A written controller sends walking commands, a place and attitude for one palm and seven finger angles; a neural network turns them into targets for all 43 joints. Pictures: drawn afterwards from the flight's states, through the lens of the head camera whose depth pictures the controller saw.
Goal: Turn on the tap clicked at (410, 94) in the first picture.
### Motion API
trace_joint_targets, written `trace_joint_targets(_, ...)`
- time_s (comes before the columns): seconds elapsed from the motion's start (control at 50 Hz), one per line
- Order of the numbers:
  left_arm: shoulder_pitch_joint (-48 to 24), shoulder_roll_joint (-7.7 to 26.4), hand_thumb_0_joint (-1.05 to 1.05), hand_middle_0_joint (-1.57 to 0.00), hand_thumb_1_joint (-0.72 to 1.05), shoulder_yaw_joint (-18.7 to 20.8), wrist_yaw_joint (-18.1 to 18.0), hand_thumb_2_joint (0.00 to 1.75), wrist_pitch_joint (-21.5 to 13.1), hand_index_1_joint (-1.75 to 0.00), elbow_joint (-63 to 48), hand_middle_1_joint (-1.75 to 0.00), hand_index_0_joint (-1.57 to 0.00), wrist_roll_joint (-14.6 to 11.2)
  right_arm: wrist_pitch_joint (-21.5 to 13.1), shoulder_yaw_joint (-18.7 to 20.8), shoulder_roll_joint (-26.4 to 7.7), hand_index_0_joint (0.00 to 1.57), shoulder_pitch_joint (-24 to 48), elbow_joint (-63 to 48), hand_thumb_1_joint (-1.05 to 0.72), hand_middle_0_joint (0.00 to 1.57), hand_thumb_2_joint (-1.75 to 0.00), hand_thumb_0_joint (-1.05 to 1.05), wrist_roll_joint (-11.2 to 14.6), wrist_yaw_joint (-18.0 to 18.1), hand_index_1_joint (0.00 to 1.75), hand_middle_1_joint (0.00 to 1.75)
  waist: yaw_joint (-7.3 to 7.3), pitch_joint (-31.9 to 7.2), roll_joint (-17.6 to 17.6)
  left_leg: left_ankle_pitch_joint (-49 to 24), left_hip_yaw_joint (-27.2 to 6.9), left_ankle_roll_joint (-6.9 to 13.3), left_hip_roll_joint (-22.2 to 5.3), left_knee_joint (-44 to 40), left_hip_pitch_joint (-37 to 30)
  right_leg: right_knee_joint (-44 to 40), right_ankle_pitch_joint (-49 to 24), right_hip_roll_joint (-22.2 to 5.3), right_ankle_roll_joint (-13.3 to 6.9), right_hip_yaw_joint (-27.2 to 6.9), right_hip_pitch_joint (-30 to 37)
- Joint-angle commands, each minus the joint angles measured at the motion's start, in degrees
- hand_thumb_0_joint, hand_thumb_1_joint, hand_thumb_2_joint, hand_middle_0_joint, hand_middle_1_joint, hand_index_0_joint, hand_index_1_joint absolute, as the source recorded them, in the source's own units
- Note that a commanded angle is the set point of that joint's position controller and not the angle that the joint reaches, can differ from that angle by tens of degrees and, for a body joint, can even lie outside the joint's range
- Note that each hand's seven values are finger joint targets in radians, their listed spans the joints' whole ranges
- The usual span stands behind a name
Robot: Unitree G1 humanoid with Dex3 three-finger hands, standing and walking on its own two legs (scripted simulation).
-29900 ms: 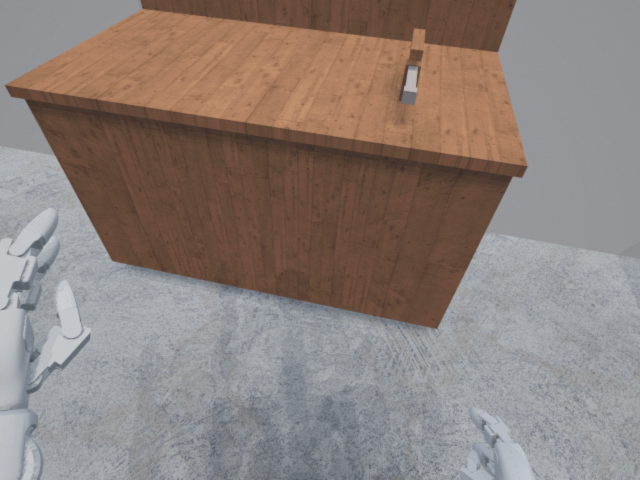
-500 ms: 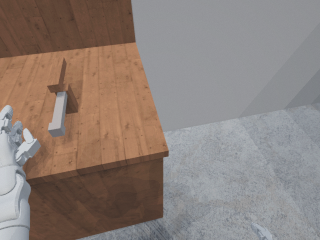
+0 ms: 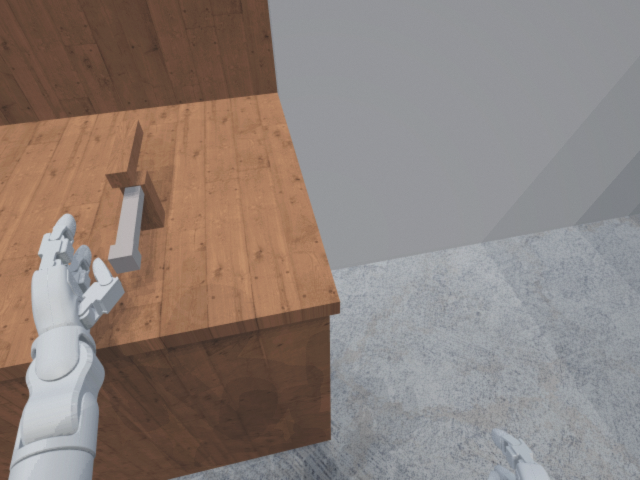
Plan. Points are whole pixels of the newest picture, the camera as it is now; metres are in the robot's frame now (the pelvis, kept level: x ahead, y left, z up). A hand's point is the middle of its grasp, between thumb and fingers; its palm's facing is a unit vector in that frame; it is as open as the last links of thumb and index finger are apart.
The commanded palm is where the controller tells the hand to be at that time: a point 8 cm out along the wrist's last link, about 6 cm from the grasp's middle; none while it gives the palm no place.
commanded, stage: push the lever round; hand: left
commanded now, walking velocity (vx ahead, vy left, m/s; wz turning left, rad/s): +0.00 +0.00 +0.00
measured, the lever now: (125, 257) +0.34 +0.28 +0.11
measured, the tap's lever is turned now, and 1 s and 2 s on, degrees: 1 27 50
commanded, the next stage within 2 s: none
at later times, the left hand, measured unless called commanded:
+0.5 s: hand (149, 275) +0.32 +0.24 +0.11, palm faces +0.54 -0.84 -0.07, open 7.8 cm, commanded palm +0.28 +0.28 +0.11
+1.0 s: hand (179, 261) +0.35 +0.21 +0.10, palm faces +0.62 -0.78 -0.07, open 7.8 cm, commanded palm +0.31 +0.24 +0.11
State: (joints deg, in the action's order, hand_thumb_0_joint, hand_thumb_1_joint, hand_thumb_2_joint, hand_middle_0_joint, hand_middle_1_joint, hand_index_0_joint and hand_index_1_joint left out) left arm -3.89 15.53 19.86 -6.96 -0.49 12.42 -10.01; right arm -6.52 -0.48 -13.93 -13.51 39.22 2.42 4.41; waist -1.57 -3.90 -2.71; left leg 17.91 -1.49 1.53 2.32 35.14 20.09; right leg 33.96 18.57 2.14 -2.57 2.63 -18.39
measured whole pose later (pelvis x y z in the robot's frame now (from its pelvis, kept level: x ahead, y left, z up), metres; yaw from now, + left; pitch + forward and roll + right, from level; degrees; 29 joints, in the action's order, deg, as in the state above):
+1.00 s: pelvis +0.00 -0.02 +0.00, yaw +1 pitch +3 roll +0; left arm -13.6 7.5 12.6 -26.9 2.0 16.0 -4.0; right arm -0.8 -0.3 -13.4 -9.9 40.6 0.6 4.2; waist -0.6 -3.7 -2.3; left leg 17.9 -2.4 0.4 1.7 36.1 21.5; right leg 35.4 19.0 2.8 -3.8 3.6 -19.9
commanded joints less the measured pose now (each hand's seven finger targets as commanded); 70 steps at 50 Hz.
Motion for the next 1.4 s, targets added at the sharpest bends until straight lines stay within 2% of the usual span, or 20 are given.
trace_joint_targets(0.0, -18.39, 13.08, 0.0, -0.15, 0.9, 3.72, -2.13, 0.9, -5.43, -0.15, -14.79, -0.15, -0.15, 0.85, -2.62, 2.6, -7.66, 0.2, 5.48, -7.33, -0.9, 0.2, -0.9, 0.0, -0.04, 0.83, 0.3, 0.3, 1.02, -9.23, 0.72, -13.18, -1.89, -0.88, -1.65, -4.1, -4.83, -4.34, -13.32, -1.05, 0.86, -1.59, 2.35)
trace_joint_targets(0.06, -21.67, 13.81, 0.0, -0.15, 0.9, 3.1, -2.39, 0.9, -6.33, -0.15, -14.17, -0.15, -0.15, 1.33, -2.58, 2.37, -7.59, 0.2, 5.95, -6.82, -0.9, 0.2, -0.9, 0.0, -0.2, 1.11, 0.3, 0.3, 1.49, -10.06, 0.09, -10.47, -1.7, -0.56, -1.29, -4.01, -4.2, -4.43, -11.29, -1.18, 0.83, -2.09, 2.33)
trace_joint_targets(0.08, -22.07, 14.27, 0.0, -0.15, 0.9, 3.22, -2.67, 0.9, -6.66, -0.15, -14.62, -0.15, -0.15, 1.93, -2.46, 2.25, -7.32, 0.2, 6.3, -6.5, -0.9, 0.2, -0.9, 0.0, -0.12, 1.27, 0.3, 0.3, 1.12, -9.62, -3.01, -9.85, -1.48, -0.52, -1.32, -3.98, -4.66, -4.69, -10.46, -1.27, 0.67, -2.5, 1.98)
trace_joint_targets(0.1, -21.92, 12.19, 0.0, -0.15, 0.9, 1.33, -2.64, 0.9, -6.72, -0.15, -14.15, -0.15, -0.15, 1.83, -2.63, 2.16, -7.26, 0.2, 6.36, -6.67, -0.9, 0.2, -0.9, 0.0, -0.18, 1.18, 0.3, 0.3, 1.68, -9.81, -2.64, -9.12, -1.6, -0.42, -1.2, -4.07, -4.78, -4.76, -9.86, -1.31, 0.73, -2.34, 1.66)
trace_joint_targets(0.2, -25.75, 12.2, 0.0, -0.15, 0.9, 0.5, -2.45, 0.9, -6.55, -0.15, -11.02, -0.15, -0.15, 1.17, -2.71, 1.88, -7.53, 0.2, 6.63, -6.15, -0.9, 0.2, -0.9, 0.0, 0.09, 1.71, 0.3, 0.3, 2.47, -9.76, -0.31, -6.17, -1.44, 0.26, -1.01, -3.95, -3.42, -5.68, -8.36, -1.59, 1.08, -3.0, 1.65)
trace_joint_targets(0.32, -24.96, 12.41, 0.0, -0.15, 0.9, 2.14, -5.1, 0.9, -6.36, -0.15, -8.24, -0.15, -0.15, 0.97, -2.56, 2.17, -7.46, 0.2, 6.52, -6.16, -0.9, 0.2, -0.9, 0.0, -0.15, 1.51, 0.3, 0.3, 1.43, -11.54, 3.14, -6.53, -0.74, 0.64, -0.63, -3.28, -1.87, -6.03, -10.08, -2.01, 1.76, -3.8, 3.74)
trace_joint_targets(0.4, -25.3, 10.83, 0.0, -0.15, 0.9, 0.53, -7.1, 0.9, -5.89, -0.15, -7.81, -0.15, -0.15, 2.46, -1.82, 1.89, -6.99, 0.2, 6.88, -6.31, -0.9, 0.2, -0.9, 0.0, -0.17, 0.99, 0.3, 0.3, 1.63, -10.15, -0.08, -6.54, -0.44, 0.52, -0.64, -3.1, -1.28, -5.81, -10.31, -2.29, 1.65, -3.9, 3.04)
trace_joint_targets(0.48, -26.6, 12.29, 0.0, -0.15, 0.9, 2.13, -8.96, 0.9, -5.54, -0.15, -7.47, -0.15, -0.15, 2.79, -1.05, 1.91, -7.18, 0.2, 7.48, -6.25, -0.9, 0.2, -0.9, 0.0, -0.3, 1.2, 0.3, 0.3, 1.52, -9.44, 2.14, -5.68, -0.22, 0.87, -0.56, -2.64, -0.03, -6.55, -9.67, -2.59, 1.98, -4.85, 3.6)
trace_joint_targets(0.6, -26.92, 6.93, 0.0, -0.15, 0.9, -2.09, -11.19, 0.9, -5.43, -0.15, -9.03, -0.15, -0.15, 3.7, -0.47, 2.14, -6.76, 0.2, 7.46, -6.72, -0.9, 0.2, -0.9, 0.0, -0.62, 0.76, 0.3, 0.3, 1.81, -11.24, 1.11, -8.45, -0.21, 0.69, -0.73, -2.41, -2.1, -5.28, -13.22, -2.42, 1.78, -3.85, 3.46)
trace_joint_targets(0.66, -27.54, 6.65, 0.0, -0.15, 0.9, -2.46, -12.64, 0.9, -4.9, -0.15, -9.01, -0.15, -0.15, 3.9, 0.01, 2.3, -6.94, 0.2, 7.73, -6.76, -0.9, 0.2, -0.9, 0.0, -0.76, 0.75, 0.3, 0.3, 1.87, -12.2, 3.01, -8.37, -0.26, 0.71, -0.63, -2.07, -1.59, -5.38, -13.73, -2.63, 2.09, -4.2, 3.86)
trace_joint_targets(0.76, -26.7, 3.92, 0.0, -0.15, 0.9, -4.51, -15.64, 0.9, -4.04, -0.15, -11.1, -0.15, -0.15, 5.15, 0.84, 2.51, -6.64, 0.2, 8.02, -6.88, -0.9, 0.2, -0.9, 0.0, -1.24, 0.4, 0.3, 0.3, 1.4, -14.23, 1.6, -11.14, -0.26, 0.41, -0.74, -1.81, -3.1, -4.41, -16.8, -2.68, 1.86, -3.65, 4.76)
trace_joint_targets(0.78, -25.71, 5.4, 0.0, -0.15, 0.9, -2.68, -16.6, 0.9, -3.51, -0.15, -9.9, -0.15, -0.15, 5.65, 1.38, 2.56, -6.81, 0.2, 8.23, -6.4, -0.9, 0.2, -0.9, 0.0, -1.37, 0.55, 0.3, 0.3, 1.07, -13.02, 2.66, -10.92, -0.42, 0.43, -0.85, -2.04, -2.54, -4.54, -16.03, -2.53, 1.78, -3.38, 4.83)
trace_joint_targets(0.8, -27.12, 3.24, 0.0, -0.15, 0.9, -4.74, -16.93, 0.9, -3.15, -0.15, -10.01, -0.15, -0.15, 5.66, 1.68, 2.34, -6.57, 0.2, 8.57, -6.8, -0.9, 0.2, -0.9, 0.0, -1.3, 0.38, 0.3, 0.3, 1.62, -12.67, 3.33, -10.74, -0.49, 0.43, -0.8, -2.13, -2.31, -4.55, -16.02, -2.75, 1.91, -3.33, 4.49)
trace_joint_targets(0.84, -27.35, 3.6, 0.0, -0.15, 0.9, -4.09, -17.99, 0.9, -2.25, -0.15, -9.42, -0.15, -0.15, 5.9, 2.25, 2.47, -6.56, 0.2, 8.81, -6.81, -0.9, 0.2, -0.9, 0.0, -1.35, 0.47, 0.3, 0.3, 1.42, -12.78, 4.36, -10.89, -0.4, 0.37, -0.91, -2.1, -1.81, -4.62, -16.54, -2.81, 1.96, -3.45, 5.11)
trace_joint_targets(0.88, -28.29, 3.54, 0.0, -0.15, 0.9, -3.86, -19.29, 0.9, -1.5, -0.15, -9.65, -0.15, -0.15, 6.57, 2.88, 2.41, -6.55, 0.2, 9.46, -6.47, -0.9, 0.2, -0.9, 0.0, -1.51, 0.62, 0.3, 0.3, 1.21, -12.14, 2.95, -10.72, -0.5, 0.35, -0.87, -2.31, -2.39, -4.79, -15.2, -2.64, 1.73, -3.2, 4.59)
trace_joint_targets(0.96, -31.53, -0.75, 0.0, -0.15, 0.9, -8.52, -21.54, 0.9, -0.67, -0.15, -10.83, -0.15, -0.15, 7.94, 3.69, 2.33, -6.04, 0.2, 9.93, -6.69, -0.9, 0.2, -0.9, 0.0, -1.76, 0.22, 0.3, 0.3, 2.04, -12.75, 1.01, -12.45, -0.73, 0.05, -1.11, -1.95, -3.84, -4.23, -15.86, -2.58, 1.3, -2.78, 3.72)
trace_joint_targets(1.2, -32.64, -5.92, 0.0, -0.15, 0.9, -10.81, -28.39, 0.9, 1.7, -0.15, -9.82, -0.15, -0.15, 10.15, 6.16, 2.98, -5.35, 0.2, 10.36, -6.29, -0.9, 0.2, -0.9, 0.0, -2.93, -0.9, 0.3, 0.3, 1.17, -16.82, 2.82, -18.6, -1.13, -1.24, -1.6, -1.15, -5.48, -2.46, -19.9, -2.47, 0.77, -1.45, 5.52)
trace_joint_targets(1.28, -36.67, -7.07, 0.0, -0.15, 0.9, -11.45, -30.42, 0.9, 3.06, -0.15, -7.34, -0.15, -0.15, 10.97, 6.88, 2.87, -5.2, 0.2, 11.17, -5.13, -0.9, 0.2, -0.9, 0.0, -3.03, -1.04, 0.3, 0.3, 1.89, -12.34, 3.02, -15.44, -1.75, -1.58, -1.91, -1.94, -4.36, -3.6, -14.77, -2.19, 0.43, -1.07, 3.12)
trace_joint_targets(1.36, -40.19, -10.63, 0.0, -0.15, 0.9, -14.27, -32.38, 0.9, 3.19, -0.15, -6.28, -0.15, -0.15, 11.81, 6.78, 2.93, -4.71, 0.2, 11.7, -4.98, -0.9, 0.2, -0.9, 0.0, -3.6, -1.42, 0.3, 0.3, 2.26, -14.09, 3.09, -15.38, -1.49, -1.56, -1.78, -1.4, -5.04, -3.37, -14.31, -2.29, 0.43, -0.92, 2.48)
trace_joint_targets(1.38, -39.94, -8.25, 0.0, -0.15, 0.9, -11.49, -33.16, 0.9, 3.25, -0.15, -5.89, -0.15, -0.15, 12.02, 7.06, 3.08, -4.8, 0.2, 11.19, -4.42, -0.9, 0.2, -0.9, 0.0, -3.78, -1.41, 0.3, 0.3, 1.63, -14.64, 2.51, -15.67, -1.7, -1.96, -1.81, -1.63, -4.93, -3.36, -13.84, -2.1, 0.22, -0.84, 3.08)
